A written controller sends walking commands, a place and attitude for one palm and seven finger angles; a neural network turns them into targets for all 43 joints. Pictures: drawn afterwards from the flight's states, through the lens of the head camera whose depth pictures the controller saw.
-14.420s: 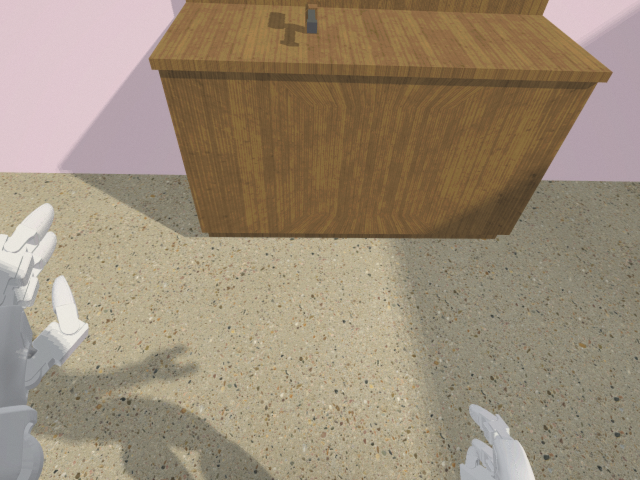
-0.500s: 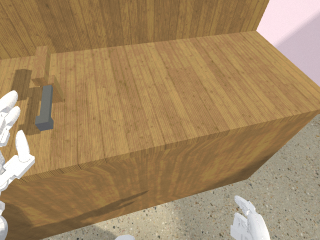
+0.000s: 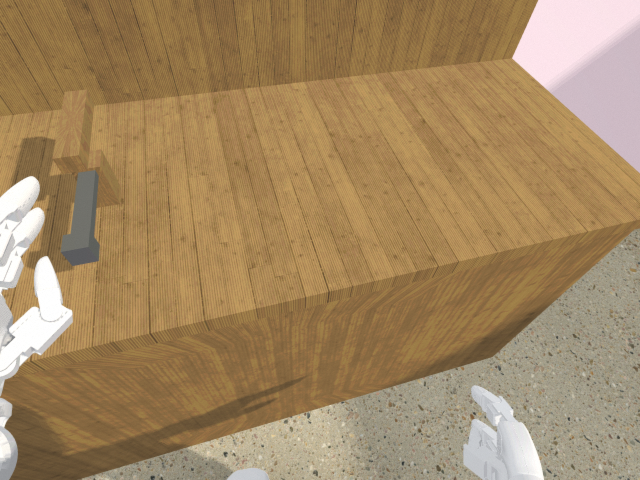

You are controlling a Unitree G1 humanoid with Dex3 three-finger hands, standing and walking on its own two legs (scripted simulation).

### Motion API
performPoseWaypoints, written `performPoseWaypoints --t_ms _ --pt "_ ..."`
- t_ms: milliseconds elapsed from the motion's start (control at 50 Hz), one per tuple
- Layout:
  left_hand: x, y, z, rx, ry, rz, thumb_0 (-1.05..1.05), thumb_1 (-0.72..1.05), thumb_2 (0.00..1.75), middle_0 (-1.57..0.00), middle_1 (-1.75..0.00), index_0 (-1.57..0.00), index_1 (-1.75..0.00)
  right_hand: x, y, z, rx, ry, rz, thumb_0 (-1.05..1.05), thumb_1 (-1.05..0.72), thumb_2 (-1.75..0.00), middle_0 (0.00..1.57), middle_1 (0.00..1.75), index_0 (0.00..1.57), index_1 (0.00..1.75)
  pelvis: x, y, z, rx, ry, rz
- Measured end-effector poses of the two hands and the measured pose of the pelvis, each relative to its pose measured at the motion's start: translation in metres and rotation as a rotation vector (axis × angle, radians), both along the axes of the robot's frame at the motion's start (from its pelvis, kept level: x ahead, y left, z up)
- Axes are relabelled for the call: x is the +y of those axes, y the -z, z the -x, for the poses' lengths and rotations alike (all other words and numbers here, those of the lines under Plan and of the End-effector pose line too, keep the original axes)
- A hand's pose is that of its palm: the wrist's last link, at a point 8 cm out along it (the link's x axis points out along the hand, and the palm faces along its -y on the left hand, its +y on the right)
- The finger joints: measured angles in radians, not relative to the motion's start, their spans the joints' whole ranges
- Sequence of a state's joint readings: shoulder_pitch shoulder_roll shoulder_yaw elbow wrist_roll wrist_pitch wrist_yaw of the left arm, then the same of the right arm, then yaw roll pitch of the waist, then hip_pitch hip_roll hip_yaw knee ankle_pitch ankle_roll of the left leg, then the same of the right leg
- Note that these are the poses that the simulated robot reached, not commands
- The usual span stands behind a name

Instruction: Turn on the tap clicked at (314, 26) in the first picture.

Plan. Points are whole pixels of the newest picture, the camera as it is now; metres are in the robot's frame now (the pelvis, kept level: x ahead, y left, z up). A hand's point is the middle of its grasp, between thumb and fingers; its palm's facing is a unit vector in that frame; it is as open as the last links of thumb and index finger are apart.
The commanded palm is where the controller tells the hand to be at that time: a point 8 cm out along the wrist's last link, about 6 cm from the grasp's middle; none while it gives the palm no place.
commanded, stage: come to a stop and stand still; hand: left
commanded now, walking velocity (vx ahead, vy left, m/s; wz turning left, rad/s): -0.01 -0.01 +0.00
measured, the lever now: (81, 248) +0.33 +0.30 +0.10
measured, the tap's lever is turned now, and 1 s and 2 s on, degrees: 0 0 0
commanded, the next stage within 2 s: look again from close up in 1.30 s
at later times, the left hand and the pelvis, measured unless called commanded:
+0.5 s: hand out of the picture +0.20 +0.30 +0.18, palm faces +0.42 -0.84 -0.34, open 7.4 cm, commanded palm +0.14 +0.32 +0.18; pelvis -0.03 +0.05 +0.00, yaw -2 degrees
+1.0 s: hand out of the picture +0.22 +0.30 +0.17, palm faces +0.39 -0.86 -0.33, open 7.4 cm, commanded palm +0.16 +0.33 +0.18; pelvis -0.01 +0.05 +0.01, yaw -2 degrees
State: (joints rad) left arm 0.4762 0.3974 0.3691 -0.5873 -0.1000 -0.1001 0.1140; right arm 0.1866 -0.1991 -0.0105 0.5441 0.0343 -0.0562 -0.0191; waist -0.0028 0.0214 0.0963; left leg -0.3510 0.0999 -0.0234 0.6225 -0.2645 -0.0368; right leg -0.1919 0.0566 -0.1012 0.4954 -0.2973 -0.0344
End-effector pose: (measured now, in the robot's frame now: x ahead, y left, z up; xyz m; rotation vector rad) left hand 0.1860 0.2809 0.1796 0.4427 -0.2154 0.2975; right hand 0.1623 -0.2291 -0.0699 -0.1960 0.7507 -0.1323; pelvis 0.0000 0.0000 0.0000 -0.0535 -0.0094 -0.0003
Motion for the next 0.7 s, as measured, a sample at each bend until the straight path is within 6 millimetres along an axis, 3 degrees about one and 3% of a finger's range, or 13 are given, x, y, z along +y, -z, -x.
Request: performPoseWaypoints --t_ms 40,80,140,260,300,400,500,700 --pt "0.005 -0.008 -0.002 -0.010 0.009 -0.074 0.01 0.89 0.89 -0.21 -0.30 -0.21 -0.30 0.001 -0.001 0.001 -0.001 -0.019 0.019 0.01 -0.91 -0.90 0.20 0.30 0.20 0.30 -0.001 -0.001 0.001 0.000 0.001 0.001" --pt "0.026 -0.024 -0.011 -0.088 0.000 -0.172 0.01 0.88 0.89 -0.22 -0.30 -0.22 -0.30 0.002 -0.001 0.005 0.017 -0.054 0.046 0.01 -0.91 -0.90 0.20 0.30 0.20 0.30 -0.003 -0.003 0.004 0.008 0.009 -0.014" --pt "0.044 -0.026 -0.018 -0.133 -0.054 -0.128 0.01 0.89 0.89 -0.21 -0.30 -0.22 -0.30 0.002 -0.007 0.010 -0.019 -0.065 0.040 0.01 -0.91 -0.90 0.20 0.30 0.20 0.30 0.002 -0.003 0.009 0.005 0.035 -0.033" --pt "0.003 0.000 -0.003 -0.055 0.086 -0.025 0.01 0.89 0.89 -0.20 -0.30 -0.21 -0.30 0.004 -0.012 0.023 -0.118 -0.002 0.014 0.01 -0.91 -0.90 0.20 0.30 0.20 0.30 0.019 0.001 0.020 -0.026 0.044 -0.024" --pt "-0.001 0.005 0.006 -0.038 0.126 -0.009 0.01 0.89 0.89 -0.21 -0.30 -0.21 -0.30 0.008 -0.012 0.031 -0.115 0.025 0.025 0.01 -0.91 -0.90 0.20 0.30 0.20 0.30 0.024 0.002 0.021 -0.030 0.044 -0.017" --pt "0.031 0.002 0.019 -0.075 0.063 -0.021 0.01 0.88 0.89 -0.22 -0.30 -0.22 -0.31 0.025 -0.012 0.048 -0.065 0.043 0.051 0.01 -0.91 -0.90 0.20 0.30 0.20 0.30 0.035 -0.002 0.025 -0.041 0.046 -0.019" --pt "0.060 -0.009 0.025 -0.154 -0.045 -0.015 0.01 0.88 0.89 -0.21 -0.30 -0.22 -0.30 0.049 -0.009 0.053 -0.047 -0.009 0.030 0.01 -0.91 -0.90 0.20 0.30 0.20 0.30 0.047 -0.004 0.029 -0.044 0.035 -0.017" --pt "0.058 0.002 0.024 -0.114 -0.017 0.032 0.01 0.89 0.89 -0.21 -0.30 -0.21 -0.30 0.080 -0.015 0.036 -0.090 -0.061 -0.010 0.02 -0.90 -0.90 0.20 0.30 0.20 0.30 0.058 -0.007 0.028 -0.043 0.028 -0.012"
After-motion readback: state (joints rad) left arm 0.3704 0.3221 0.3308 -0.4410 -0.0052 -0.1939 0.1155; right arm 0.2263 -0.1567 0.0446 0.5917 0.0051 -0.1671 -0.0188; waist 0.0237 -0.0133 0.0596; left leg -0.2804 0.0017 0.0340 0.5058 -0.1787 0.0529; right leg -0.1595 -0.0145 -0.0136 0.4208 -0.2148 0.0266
